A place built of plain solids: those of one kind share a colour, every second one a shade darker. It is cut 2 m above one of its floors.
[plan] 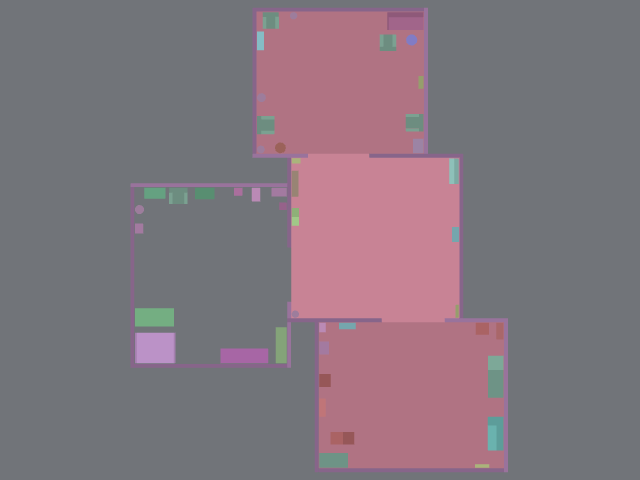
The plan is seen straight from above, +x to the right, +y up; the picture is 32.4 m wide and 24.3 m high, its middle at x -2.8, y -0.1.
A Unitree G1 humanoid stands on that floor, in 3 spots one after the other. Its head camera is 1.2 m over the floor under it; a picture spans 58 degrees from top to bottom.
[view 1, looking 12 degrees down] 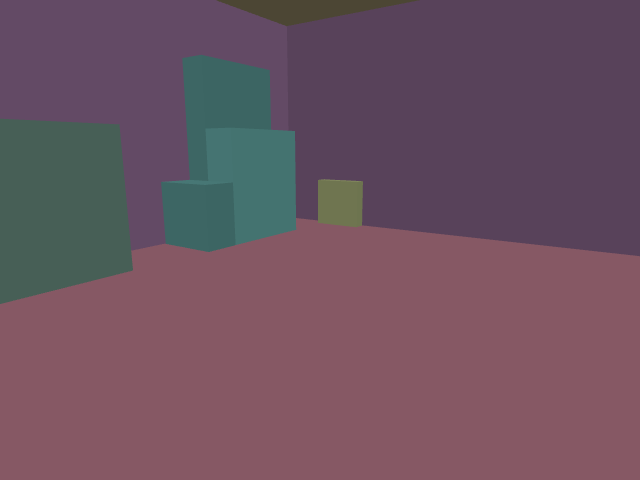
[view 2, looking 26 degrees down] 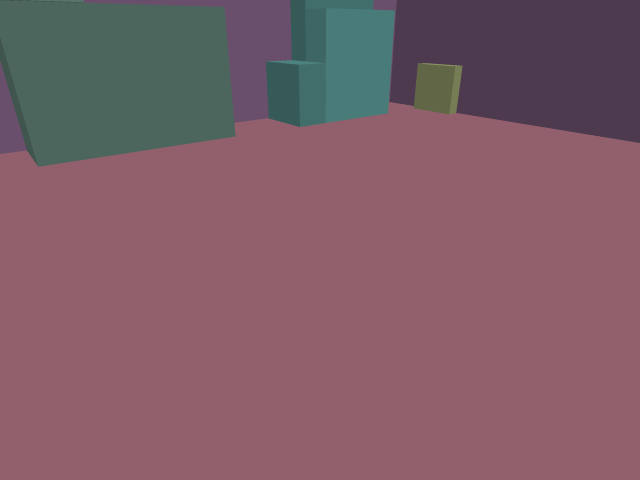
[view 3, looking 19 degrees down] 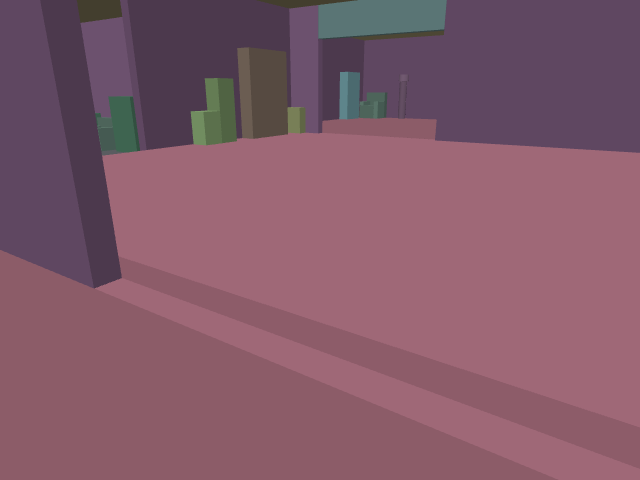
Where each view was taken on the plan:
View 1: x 1.83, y -5.68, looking -56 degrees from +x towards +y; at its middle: floor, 5.77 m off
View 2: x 0.83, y -5.60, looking -38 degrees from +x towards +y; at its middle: floor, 2.74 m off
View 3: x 2.92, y -5.59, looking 123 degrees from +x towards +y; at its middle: floor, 3.21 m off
